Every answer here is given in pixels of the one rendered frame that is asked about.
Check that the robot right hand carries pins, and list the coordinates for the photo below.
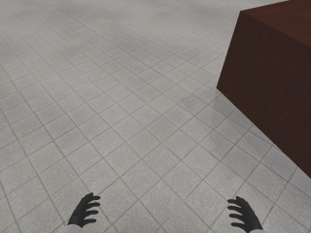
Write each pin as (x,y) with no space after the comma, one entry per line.
(249,217)

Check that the pedestal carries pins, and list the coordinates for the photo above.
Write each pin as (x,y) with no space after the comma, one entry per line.
(267,75)

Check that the robot left hand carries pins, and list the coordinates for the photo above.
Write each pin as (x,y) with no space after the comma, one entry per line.
(80,213)

